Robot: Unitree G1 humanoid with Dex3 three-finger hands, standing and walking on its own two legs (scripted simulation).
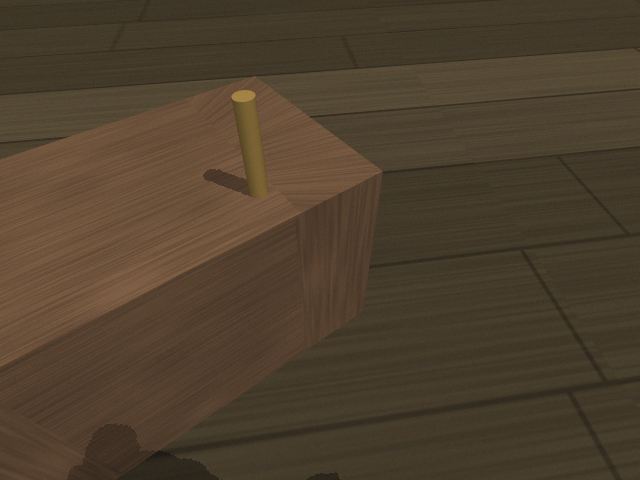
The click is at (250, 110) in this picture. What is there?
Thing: slim round
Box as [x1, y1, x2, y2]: [231, 90, 268, 197]
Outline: 241,90 233,93 231,97 250,195 253,197 262,197 267,193 268,190 255,95 253,92 249,90
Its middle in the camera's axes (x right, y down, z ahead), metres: -0.14 -0.19 +0.82
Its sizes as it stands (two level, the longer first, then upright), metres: 0.045 0.045 0.237
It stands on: a support 0.65 m high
